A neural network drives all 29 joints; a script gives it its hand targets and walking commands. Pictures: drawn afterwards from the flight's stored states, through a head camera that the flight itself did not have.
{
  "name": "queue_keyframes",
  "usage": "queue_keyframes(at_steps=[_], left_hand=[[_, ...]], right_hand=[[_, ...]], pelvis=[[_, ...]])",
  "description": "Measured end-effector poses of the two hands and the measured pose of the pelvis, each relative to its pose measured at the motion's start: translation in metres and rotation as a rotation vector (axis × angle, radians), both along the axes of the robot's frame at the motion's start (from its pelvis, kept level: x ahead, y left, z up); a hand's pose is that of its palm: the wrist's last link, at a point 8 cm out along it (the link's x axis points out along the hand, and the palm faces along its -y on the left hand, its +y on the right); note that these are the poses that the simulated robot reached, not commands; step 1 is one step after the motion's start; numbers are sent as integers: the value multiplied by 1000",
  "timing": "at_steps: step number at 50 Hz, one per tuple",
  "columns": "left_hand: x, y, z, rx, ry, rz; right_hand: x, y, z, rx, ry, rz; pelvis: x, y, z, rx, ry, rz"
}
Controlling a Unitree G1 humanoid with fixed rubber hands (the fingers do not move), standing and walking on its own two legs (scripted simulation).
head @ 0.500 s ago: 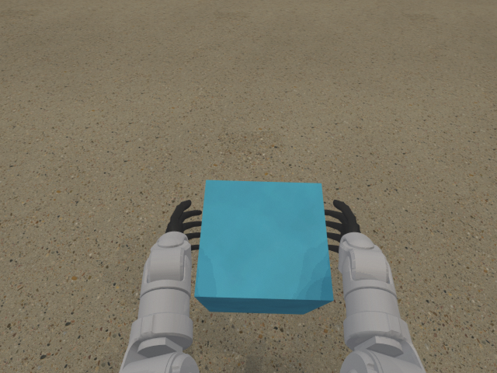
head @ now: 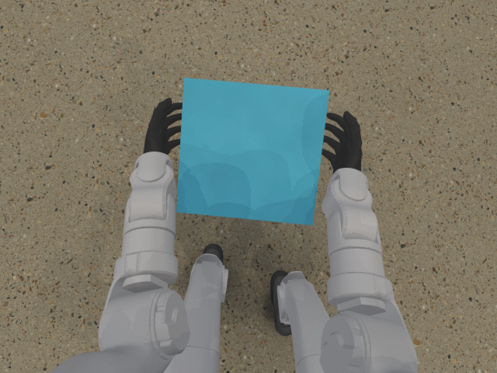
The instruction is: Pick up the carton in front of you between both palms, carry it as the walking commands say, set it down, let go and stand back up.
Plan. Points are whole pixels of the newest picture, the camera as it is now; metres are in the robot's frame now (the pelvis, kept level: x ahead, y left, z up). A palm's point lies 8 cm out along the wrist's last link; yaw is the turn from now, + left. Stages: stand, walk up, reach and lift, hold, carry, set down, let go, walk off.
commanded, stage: set down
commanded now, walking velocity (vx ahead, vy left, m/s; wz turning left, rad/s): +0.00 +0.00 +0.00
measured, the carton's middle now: (251, 150) +0.44 +0.04 -0.18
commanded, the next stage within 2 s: none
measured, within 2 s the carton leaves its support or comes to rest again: rests again in 2.00 s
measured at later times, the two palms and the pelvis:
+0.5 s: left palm (165, 145) +0.45 +0.22 -0.23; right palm (308, 156) +0.45 -0.08 -0.21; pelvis -0.02 +0.01 -0.13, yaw -4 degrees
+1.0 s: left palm (170, 148) +0.48 +0.24 -0.38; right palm (285, 157) +0.49 -0.06 -0.37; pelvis -0.05 +0.01 -0.24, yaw -7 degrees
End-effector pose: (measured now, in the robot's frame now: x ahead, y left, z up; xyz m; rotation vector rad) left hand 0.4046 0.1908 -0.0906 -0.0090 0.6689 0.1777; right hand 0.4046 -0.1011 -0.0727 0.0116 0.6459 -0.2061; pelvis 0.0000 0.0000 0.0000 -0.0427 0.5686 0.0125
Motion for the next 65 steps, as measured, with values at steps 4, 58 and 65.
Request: queue_keyframes(at_steps=[4, 58, 65], left_hand=[[13, 3, -14, -11, -14, -3], [85, 55, -337, 51, 112, -73], [94, 54, -353, 56, 129, -99]], right_hand=[[11, 2, -15, 14, -16, -6], [88, 48, -340, 6, 93, 58], [92, 45, -364, 19, 108, 68]], pelvis=[[-4, 2, -21, -3, 60, -8], [-47, 12, -262, -63, 150, -88], [-43, 14, -274, -45, 121, -108]])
